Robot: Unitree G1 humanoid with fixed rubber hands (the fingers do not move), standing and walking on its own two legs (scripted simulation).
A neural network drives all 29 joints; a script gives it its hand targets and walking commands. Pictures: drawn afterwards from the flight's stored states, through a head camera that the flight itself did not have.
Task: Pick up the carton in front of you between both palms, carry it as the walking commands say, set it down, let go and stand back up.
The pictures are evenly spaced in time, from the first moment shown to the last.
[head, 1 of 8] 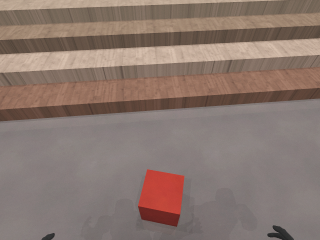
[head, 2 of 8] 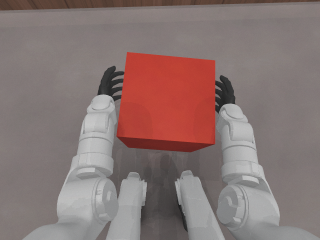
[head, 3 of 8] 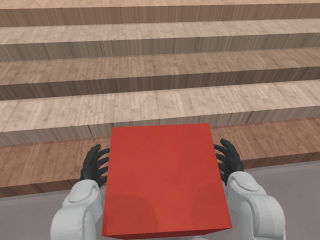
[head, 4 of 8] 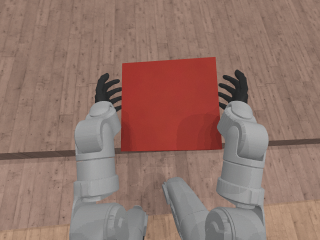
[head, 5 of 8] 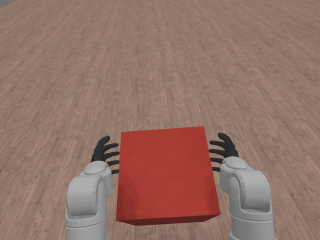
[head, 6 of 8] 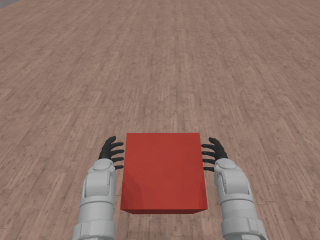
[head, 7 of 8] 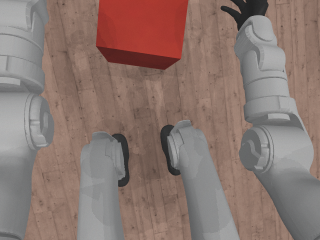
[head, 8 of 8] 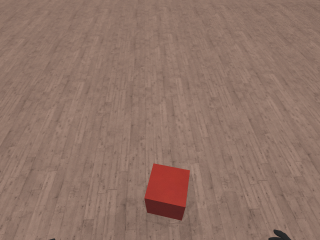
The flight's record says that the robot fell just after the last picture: no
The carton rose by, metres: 1.69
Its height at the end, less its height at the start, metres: +0.96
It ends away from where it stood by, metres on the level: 5.89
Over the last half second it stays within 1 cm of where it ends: yes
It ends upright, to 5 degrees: yes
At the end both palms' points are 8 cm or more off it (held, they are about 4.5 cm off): yes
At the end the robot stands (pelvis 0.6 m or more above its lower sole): yes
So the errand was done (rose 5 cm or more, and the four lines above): yes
